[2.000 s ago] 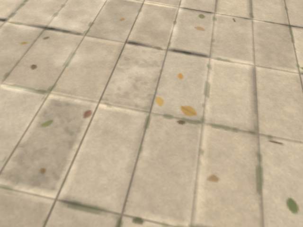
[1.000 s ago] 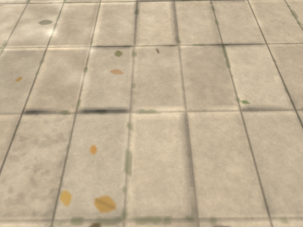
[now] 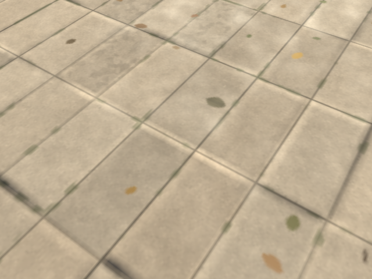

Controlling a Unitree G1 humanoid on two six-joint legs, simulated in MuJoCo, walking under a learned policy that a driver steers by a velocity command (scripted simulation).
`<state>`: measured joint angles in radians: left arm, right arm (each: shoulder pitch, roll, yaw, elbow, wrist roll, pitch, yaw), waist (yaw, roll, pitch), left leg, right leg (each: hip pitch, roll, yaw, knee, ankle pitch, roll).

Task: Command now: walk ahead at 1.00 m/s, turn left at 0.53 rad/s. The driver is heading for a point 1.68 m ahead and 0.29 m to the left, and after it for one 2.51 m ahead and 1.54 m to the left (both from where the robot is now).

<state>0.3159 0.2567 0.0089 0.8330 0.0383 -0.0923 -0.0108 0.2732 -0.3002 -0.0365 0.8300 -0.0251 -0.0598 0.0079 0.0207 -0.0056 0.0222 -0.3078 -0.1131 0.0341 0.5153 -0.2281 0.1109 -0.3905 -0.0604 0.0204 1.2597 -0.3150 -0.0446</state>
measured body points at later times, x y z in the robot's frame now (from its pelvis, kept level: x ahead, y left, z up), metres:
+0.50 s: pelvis +0.46 -0.02 +0.01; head +0.48 -0.01 +0.46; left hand +0.35 +0.26 -0.12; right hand +0.74 -0.20 -0.08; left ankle +0.47 +0.10 -0.64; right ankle +0.44 -0.16 -0.73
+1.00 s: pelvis +0.88 +0.20 +0.00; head +0.90 +0.20 +0.45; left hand +0.94 +0.49 -0.11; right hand +0.94 -0.08 -0.13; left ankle +0.75 +0.19 -0.73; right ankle +1.10 +0.12 -0.65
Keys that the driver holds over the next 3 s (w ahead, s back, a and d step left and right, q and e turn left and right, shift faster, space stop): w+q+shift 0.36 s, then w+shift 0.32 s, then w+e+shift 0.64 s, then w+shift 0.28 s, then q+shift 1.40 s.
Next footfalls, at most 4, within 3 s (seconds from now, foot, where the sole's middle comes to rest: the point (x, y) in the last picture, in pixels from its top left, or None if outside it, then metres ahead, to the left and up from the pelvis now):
0.26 right None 0.48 -0.15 -0.77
0.70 left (147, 203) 0.78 0.21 -0.77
1.14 right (146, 122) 1.22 0.26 -0.77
1.56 left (120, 69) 1.62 0.44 -0.77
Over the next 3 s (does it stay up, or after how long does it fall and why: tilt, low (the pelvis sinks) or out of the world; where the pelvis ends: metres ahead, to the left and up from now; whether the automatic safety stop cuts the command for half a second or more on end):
stays up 1.78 0.34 0.01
